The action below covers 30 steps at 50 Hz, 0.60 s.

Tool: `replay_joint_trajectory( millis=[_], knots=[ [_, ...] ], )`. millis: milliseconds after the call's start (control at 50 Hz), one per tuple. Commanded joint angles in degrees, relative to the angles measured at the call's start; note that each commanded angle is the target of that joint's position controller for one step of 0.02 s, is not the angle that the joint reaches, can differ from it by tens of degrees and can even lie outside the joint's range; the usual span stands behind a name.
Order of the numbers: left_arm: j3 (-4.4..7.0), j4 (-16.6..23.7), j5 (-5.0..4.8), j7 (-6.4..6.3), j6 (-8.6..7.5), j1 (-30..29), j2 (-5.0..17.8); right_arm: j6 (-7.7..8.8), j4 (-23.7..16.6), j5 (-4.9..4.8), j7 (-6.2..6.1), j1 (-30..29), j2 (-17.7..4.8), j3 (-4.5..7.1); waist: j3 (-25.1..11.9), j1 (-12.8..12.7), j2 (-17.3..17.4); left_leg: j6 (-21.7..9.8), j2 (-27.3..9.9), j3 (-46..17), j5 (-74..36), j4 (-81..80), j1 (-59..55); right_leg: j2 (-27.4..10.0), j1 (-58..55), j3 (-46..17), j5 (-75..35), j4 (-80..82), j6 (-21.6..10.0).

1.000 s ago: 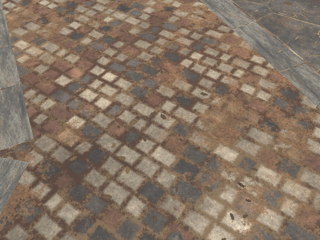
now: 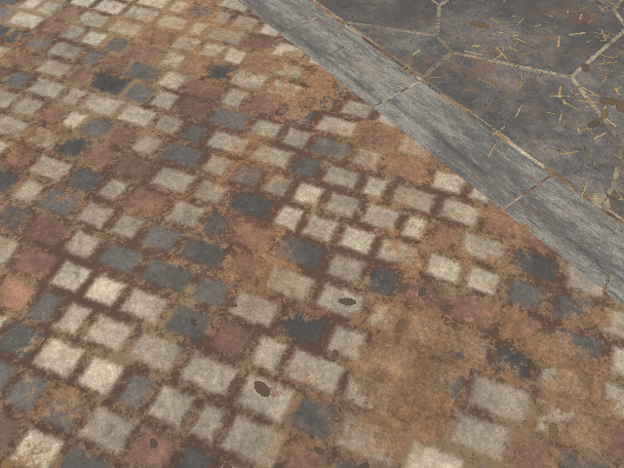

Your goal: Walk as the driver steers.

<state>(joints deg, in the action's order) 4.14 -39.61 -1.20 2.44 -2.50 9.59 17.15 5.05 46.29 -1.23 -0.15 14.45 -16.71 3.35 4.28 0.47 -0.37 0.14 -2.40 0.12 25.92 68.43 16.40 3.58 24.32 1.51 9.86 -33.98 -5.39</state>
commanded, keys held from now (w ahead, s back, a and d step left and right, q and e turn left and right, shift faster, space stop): w+e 0.04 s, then w+q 0.96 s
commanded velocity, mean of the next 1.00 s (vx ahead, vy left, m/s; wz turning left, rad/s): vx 0.50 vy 0.00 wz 0.28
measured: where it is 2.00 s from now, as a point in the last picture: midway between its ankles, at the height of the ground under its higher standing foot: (173, 241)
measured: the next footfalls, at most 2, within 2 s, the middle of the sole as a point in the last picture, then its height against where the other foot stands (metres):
left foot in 0.42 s outside the picture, level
right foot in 0.92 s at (320, 333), level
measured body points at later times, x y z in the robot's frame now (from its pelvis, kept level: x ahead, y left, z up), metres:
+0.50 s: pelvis +0.30 +0.07 +0.00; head +0.33 +0.08 +0.44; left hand +0.35 +0.35 -0.13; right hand +0.48 -0.19 -0.10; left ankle +0.39 +0.15 -0.72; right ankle +0.12 -0.07 -0.65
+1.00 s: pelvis +0.59 +0.08 +0.00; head +0.61 +0.08 +0.45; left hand +0.70 +0.39 -0.06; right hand +0.73 -0.18 -0.11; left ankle +0.41 +0.14 -0.66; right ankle +0.70 +0.00 -0.72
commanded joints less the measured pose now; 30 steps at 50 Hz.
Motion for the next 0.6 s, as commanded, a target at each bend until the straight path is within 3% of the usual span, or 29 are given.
replay_joint_trajectory(
  millis=[20,40,80,120,180,240,320,360,380,400,420,440,460,480,500,520,540,560,600],
  knots=[
    [1.68,2.93,0.45,-0.70,-1.17,4.53,6.22,2.81,-6.39,1.23,-0.21,-3.48,-7.57,1.71,-7.29,-1.27,0.04,-0.55,-3.93,-5.11,-6.64,-0.88,23.02,-14.87,-22.83,-24.88,-6.67,18.91,-11.40],
    [1.62,3.74,1.01,-0.95,-1.22,3.40,6.29,2.09,-6.44,1.48,-0.10,-2.46,-7.60,1.85,-7.05,0.09,-2.25,0.29,-4.25,-5.26,-7.86,-2.39,19.70,-14.19,-18.63,-24.00,-10.37,20.01,-11.94],
    [1.28,3.29,0.99,-1.44,-1.66,3.00,5.54,0.79,-4.91,1.68,0.17,0.22,-5.99,1.49,-7.30,1.01,-2.05,2.07,-4.95,-3.40,-10.61,-6.49,17.37,-13.30,-15.14,-17.92,-17.86,21.24,-11.68],
    [1.32,1.90,1.04,-2.02,-1.99,4.74,6.41,0.08,-5.41,1.58,0.14,-2.66,-4.35,0.82,-5.67,-0.10,-2.54,3.25,-5.22,-2.13,-16.72,-12.66,18.73,-12.21,-13.61,-13.21,-20.96,22.62,-10.48],
    [1.11,0.44,1.10,-2.38,-2.08,6.58,6.92,0.13,-6.34,0.96,0.55,-8.03,-3.10,0.01,-4.18,-2.78,-3.63,2.75,-4.65,-1.26,-28.72,-24.69,17.92,-10.50,-13.87,-8.12,-16.82,23.80,-7.53],
    [1.19,-1.32,1.20,-2.27,-2.40,8.38,8.09,0.47,-7.29,0.09,1.36,-12.33,-3.15,-0.32,-2.29,-5.09,-3.70,1.46,-3.36,-0.67,-35.46,-32.05,17.11,-12.60,-16.30,-7.21,-10.06,25.55,-6.74],
    [1.51,-3.95,0.98,-2.37,-1.81,9.61,8.38,0.59,-9.03,-0.22,2.76,-15.00,-4.04,-0.19,0.19,-5.53,-2.81,-1.59,-2.22,-1.90,-29.99,-36.19,22.51,-16.94,-26.31,-5.99,-12.96,23.63,-5.77],
    [1.83,-4.44,0.77,-2.80,-1.21,8.84,8.95,0.59,-9.46,-0.02,3.48,-13.84,-4.51,0.01,-0.46,-4.20,-3.13,-3.43,-1.05,-1.34,-24.68,-36.98,21.88,-18.12,-30.04,-4.59,-21.17,20.29,-4.46],
    [2.00,-4.26,0.84,-3.06,-0.92,7.80,9.48,0.45,-9.15,0.16,3.57,-11.51,-5.25,0.38,-2.19,-2.75,-3.77,-4.42,0.48,0.11,-22.02,-37.02,18.36,-17.80,-30.74,-3.40,-30.49,16.95,-3.60],
    [2.14,-4.01,0.92,-3.35,-0.50,6.93,10.01,0.20,-8.28,0.38,3.43,-7.31,-6.56,1.16,-5.44,-0.49,-4.32,-5.54,2.72,2.22,-20.17,-36.82,12.26,-16.88,-30.95,-1.99,-41.02,11.02,-2.65],
    [1.88,-3.55,0.99,-3.73,0.08,5.98,9.62,-0.03,-6.31,0.55,3.09,0.34,-8.70,2.52,-10.02,3.62,-2.95,-7.10,5.35,3.86,-21.53,-38.44,1.64,-14.27,-28.35,0.74,-46.87,0.00,-0.97],
    [0.98,-2.28,1.89,-4.35,0.10,7.17,7.95,-0.36,-5.18,0.56,2.50,8.65,-12.64,3.84,-16.23,6.48,2.65,-10.43,-1.48,-7.32,-24.15,-38.14,-14.37,-11.75,-16.83,2.78,-33.85,-16.83,1.37],
    [-1.23,-0.57,2.74,-3.23,-1.31,14.42,1.11,-0.11,-5.04,0.11,2.58,10.61,-17.15,4.70,-22.01,1.58,17.21,-21.99,-14.75,-38.20,-13.05,-43.37,-34.72,0.77,8.75,0.46,12.91,-37.71,5.75],
    [-0.90,-1.22,1.31,-2.34,-3.12,10.65,4.94,-0.12,-5.07,-0.44,2.58,12.08,-11.17,3.26,-24.50,5.17,12.31,-21.63,-15.56,-46.97,-2.34,-50.66,-38.41,0.15,16.72,-8.37,21.55,-43.45,5.06],
    [-0.28,0.79,-0.67,-1.62,-4.45,5.09,7.65,-0.17,-5.82,0.05,2.22,8.97,-9.38,2.67,-16.20,5.75,9.13,-18.90,-14.30,-39.46,-2.50,-51.89,-32.55,-2.96,20.91,-8.88,16.98,-43.32,3.95],
    [-0.56,1.70,-0.37,-1.69,-5.19,1.73,7.24,-0.32,-6.76,0.42,1.99,5.81,-8.88,2.48,-11.88,4.63,2.78,-17.29,-12.26,-33.75,-6.84,-52.26,-25.00,-5.39,19.70,-8.00,12.83,-39.58,3.47],
    [-0.29,2.13,1.05,-1.94,-5.43,0.01,7.21,-0.47,-7.46,0.63,1.86,3.02,-7.91,2.08,-8.07,2.89,0.16,-16.74,-10.52,-29.46,-13.74,-53.15,-17.75,-6.92,17.64,-7.48,10.38,-34.41,3.89],
    [0.05,2.33,1.77,-2.11,-5.10,0.61,7.34,-0.45,-8.19,1.21,1.62,1.50,-7.06,1.65,-7.52,0.97,1.53,-16.52,-8.83,-26.65,-19.37,-54.17,-13.46,-8.04,13.90,-7.77,8.64,-31.45,4.31],
    [0.05,2.27,2.22,-2.26,-4.14,2.60,6.32,-0.64,-8.87,0.88,1.22,0.47,-7.18,1.71,-6.80,-0.72,3.19,-16.98,-7.28,-23.30,-25.76,-55.50,-9.28,-8.45,11.54,-6.93,7.97,-26.77,6.00]
  ],
)
Keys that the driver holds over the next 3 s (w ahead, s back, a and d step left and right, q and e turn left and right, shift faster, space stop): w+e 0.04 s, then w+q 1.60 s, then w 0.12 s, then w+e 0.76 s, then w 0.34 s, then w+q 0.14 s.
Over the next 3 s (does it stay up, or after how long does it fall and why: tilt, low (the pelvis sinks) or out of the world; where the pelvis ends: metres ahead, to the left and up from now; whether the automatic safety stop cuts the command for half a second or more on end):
stays up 1.49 0.69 0.00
